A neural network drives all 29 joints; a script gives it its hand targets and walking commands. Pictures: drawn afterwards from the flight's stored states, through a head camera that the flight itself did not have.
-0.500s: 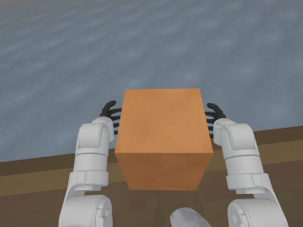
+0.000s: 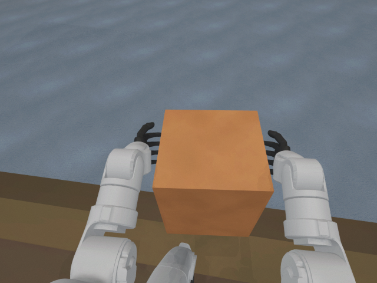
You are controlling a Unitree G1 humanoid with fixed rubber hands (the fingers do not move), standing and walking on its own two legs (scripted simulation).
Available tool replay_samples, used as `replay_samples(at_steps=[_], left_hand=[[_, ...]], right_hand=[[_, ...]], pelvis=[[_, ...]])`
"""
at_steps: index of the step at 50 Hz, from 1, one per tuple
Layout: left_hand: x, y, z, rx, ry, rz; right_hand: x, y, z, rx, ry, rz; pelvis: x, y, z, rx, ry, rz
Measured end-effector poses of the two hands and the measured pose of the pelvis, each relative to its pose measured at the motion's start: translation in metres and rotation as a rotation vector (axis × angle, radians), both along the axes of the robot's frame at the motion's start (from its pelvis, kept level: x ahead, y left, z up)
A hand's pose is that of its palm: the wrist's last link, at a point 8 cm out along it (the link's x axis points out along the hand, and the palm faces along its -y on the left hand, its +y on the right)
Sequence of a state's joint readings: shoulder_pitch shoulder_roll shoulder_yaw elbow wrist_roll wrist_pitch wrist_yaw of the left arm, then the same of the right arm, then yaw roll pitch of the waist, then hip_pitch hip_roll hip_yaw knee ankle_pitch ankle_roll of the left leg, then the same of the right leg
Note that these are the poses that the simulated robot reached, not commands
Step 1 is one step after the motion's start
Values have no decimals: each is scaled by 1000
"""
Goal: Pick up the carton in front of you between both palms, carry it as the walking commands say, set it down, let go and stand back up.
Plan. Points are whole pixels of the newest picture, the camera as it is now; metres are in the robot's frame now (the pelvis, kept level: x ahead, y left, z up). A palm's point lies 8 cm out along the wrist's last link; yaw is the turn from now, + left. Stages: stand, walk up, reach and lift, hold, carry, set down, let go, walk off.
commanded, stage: carry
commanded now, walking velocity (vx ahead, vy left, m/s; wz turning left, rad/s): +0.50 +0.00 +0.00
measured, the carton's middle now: (208, 176) +0.35 +0.04 -0.01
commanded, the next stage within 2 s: none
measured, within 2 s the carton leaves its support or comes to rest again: neither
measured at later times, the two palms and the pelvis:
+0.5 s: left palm (187, 108) +0.77 +0.18 -0.18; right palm (259, 107) +0.80 -0.12 -0.17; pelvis +0.44 -0.01 -0.29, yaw +0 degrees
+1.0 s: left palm (208, 93) +1.22 +0.13 -0.45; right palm (256, 101) +1.18 -0.16 -0.44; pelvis +0.86 +0.03 -0.51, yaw +1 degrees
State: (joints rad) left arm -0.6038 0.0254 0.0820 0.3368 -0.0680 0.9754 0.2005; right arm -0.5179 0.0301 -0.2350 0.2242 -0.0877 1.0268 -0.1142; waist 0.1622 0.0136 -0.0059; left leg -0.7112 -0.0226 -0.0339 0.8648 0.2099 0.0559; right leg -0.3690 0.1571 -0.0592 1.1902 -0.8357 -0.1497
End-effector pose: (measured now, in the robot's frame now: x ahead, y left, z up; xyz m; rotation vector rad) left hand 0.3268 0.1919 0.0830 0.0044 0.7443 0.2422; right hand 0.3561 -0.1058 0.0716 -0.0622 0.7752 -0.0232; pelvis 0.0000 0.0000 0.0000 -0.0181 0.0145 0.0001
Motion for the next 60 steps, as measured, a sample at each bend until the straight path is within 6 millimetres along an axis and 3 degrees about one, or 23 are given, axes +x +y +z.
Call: replay_samples(at_steps=[4, 7, 11, 15, 20, 24, 27, 30, 35, 38, 41, 45, 48, 52, 56, 58, 60], left_hand=[[94, -10, -31, 11, -81, -77], [163, -32, -64, 2, -107, -161], [227, -53, -118, 4, -17, -213], [287, -58, -166, -28, 19, -217], [373, -51, -208, -38, -67, -162], [429, -23, -248, -10, -128, -35], [462, -5, -291, -25, -63, 24], [501, 2, -327, -36, 10, 46], [600, 1, -362, 13, -5, -1], [676, -7, -384, 24, -70, -78], [750, -29, -416, 14, -104, -175], [815, -55, -473, 16, 3, -238], [860, -61, -512, -9, 60, -246], [930, -59, -549, -42, 34, -214], [1010, -52, -576, -23, -57, -159], [1050, -47, -590, -7, -94, -123], [1082, -38, -611, 2, -73, -87]], right_hand=[[70, -11, -35, -4, -85, -59], [112, -32, -68, -22, -113, -140], [158, -53, -123, -4, -22, -204], [221, -57, -159, -24, 15, -216], [332, -52, -188, -43, -72, -150], [429, -22, -226, -28, -139, -20], [479, -2, -268, -32, -76, 26], [522, 5, -310, -22, -4, 32], [602, 2, -366, 23, -22, -6], [655, -7, -388, 4, -93, -63], [699, -29, -419, -18, -131, -159], [742, -52, -475, -8, -26, -242], [785, -58, -502, -21, 31, -271], [869, -58, -523, -50, 3, -243], [970, -51, -546, -43, -93, -187], [1022, -47, -565, -31, -133, -143], [1064, -38, -589, -31, -116, -102]], pelvis=[[80, 12, -58, -16, -23, 16], [132, 21, -99, 21, -19, 16], [192, 30, -128, 50, -2, 12], [255, 27, -157, 39, 6, 17], [349, 11, -216, 49, -9, 6], [424, -3, -278, 13, -7, 2], [469, -11, -303, -17, 4, 0], [514, -12, -321, -18, 8, 2], [600, 2, -368, -14, 2, 1], [662, 14, -411, -26, -17, 12], [718, 25, -456, 14, 0, 8], [778, 36, -482, 49, 13, 11], [824, 35, -495, 50, 21, 12], [895, 25, -525, 50, 30, 13], [983, 11, -574, 79, 25, 5], [1028, 6, -603, 61, 41, 7], [1056, 2, -619, 22, 72, 4]])
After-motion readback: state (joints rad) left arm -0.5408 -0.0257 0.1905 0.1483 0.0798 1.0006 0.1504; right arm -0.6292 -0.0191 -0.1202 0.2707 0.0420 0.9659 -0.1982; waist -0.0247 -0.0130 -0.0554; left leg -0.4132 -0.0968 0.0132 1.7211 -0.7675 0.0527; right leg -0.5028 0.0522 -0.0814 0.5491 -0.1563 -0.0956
